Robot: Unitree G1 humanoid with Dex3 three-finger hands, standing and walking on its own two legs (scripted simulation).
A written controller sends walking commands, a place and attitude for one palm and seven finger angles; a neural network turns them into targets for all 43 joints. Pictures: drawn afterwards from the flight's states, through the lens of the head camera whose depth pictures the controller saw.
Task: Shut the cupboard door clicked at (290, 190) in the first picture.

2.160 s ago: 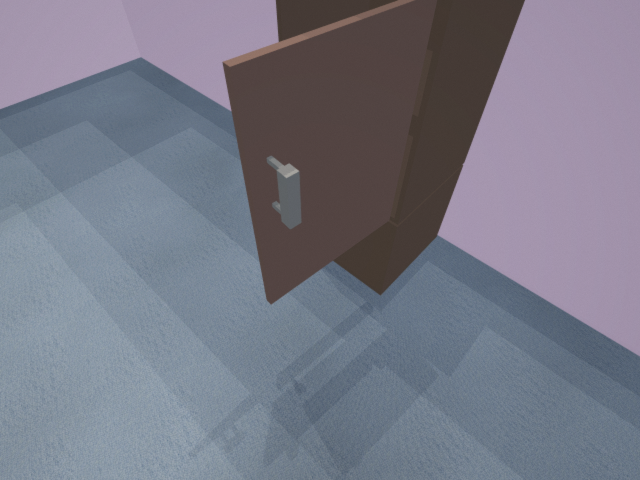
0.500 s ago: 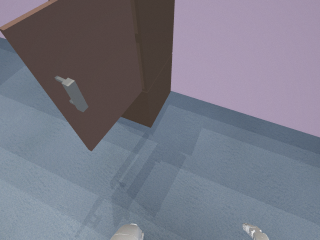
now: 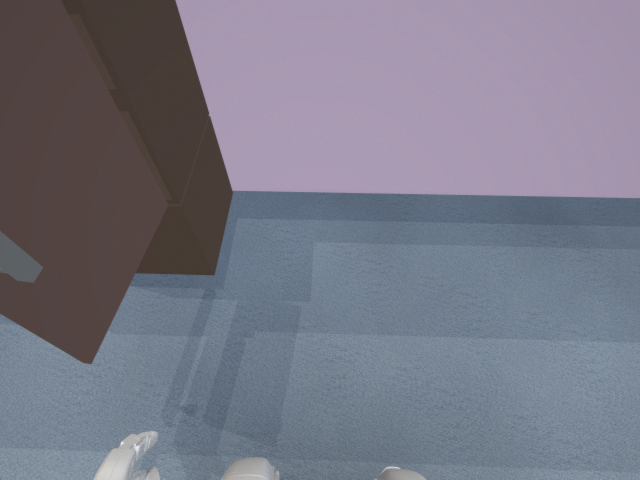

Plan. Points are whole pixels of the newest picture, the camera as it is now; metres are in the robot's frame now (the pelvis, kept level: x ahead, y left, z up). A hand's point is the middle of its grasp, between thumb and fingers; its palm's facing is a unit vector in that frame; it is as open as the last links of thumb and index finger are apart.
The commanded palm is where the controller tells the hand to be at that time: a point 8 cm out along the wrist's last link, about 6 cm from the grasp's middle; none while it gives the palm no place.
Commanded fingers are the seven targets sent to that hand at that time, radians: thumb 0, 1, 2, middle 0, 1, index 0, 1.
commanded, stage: walk to a spot facing it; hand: left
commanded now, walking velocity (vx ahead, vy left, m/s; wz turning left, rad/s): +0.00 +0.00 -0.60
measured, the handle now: out of the picture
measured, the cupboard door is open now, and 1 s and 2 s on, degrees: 84 84 84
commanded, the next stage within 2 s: turn to face it in 1.56 s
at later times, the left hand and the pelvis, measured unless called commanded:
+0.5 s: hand (259, 398) +0.24 +0.11 -0.14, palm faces -0.37 -0.91 -0.21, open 7.4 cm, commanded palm none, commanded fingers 0.00 0.90 0.90 -0.20 -0.30 -0.20 -0.30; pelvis +0.05 -0.04 +0.01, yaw -19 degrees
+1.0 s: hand (328, 310) +0.38 +0.01 -0.14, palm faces -0.54 -0.83 -0.15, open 7.4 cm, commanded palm none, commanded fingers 0.00 0.90 0.90 -0.20 -0.30 -0.20 -0.30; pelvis +0.21 -0.10 +0.03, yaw -34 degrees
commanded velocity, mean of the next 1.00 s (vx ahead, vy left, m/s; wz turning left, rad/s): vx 0.30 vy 0.00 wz -0.47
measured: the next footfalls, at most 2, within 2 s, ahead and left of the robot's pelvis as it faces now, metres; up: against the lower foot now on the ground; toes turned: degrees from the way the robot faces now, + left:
left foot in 0.18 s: +0.06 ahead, +0.13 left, +0.00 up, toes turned -4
right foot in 0.50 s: +0.06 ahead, -0.18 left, +0.00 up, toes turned -25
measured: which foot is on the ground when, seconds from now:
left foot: up 0.00-0.16, down 0.18-0.48, up 0.50-0.76, down 0.78-1.00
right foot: down 0.00-0.18, up 0.20-0.48, down 0.50-0.78, up 0.80-1.00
